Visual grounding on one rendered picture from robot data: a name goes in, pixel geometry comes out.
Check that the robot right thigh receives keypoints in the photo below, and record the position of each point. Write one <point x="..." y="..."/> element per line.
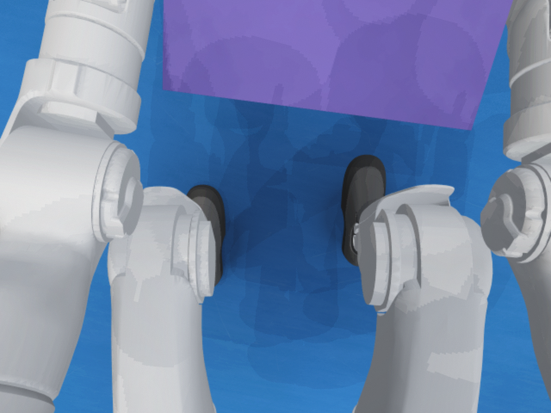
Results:
<point x="417" y="266"/>

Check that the robot left thigh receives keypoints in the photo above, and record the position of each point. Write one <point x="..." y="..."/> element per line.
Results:
<point x="156" y="340"/>

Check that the carton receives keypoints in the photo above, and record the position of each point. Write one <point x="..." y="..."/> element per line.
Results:
<point x="418" y="61"/>

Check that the right robot upper arm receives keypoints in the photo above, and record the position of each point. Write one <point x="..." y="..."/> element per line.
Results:
<point x="516" y="223"/>

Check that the left robot forearm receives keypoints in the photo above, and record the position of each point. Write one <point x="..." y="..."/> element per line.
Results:
<point x="86" y="77"/>

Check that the right robot forearm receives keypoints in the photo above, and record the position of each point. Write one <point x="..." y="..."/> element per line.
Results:
<point x="527" y="133"/>

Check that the left robot upper arm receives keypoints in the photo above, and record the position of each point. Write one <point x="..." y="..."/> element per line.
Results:
<point x="63" y="197"/>

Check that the robot thigh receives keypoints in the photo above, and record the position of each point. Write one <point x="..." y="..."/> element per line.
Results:
<point x="156" y="340"/>
<point x="417" y="266"/>

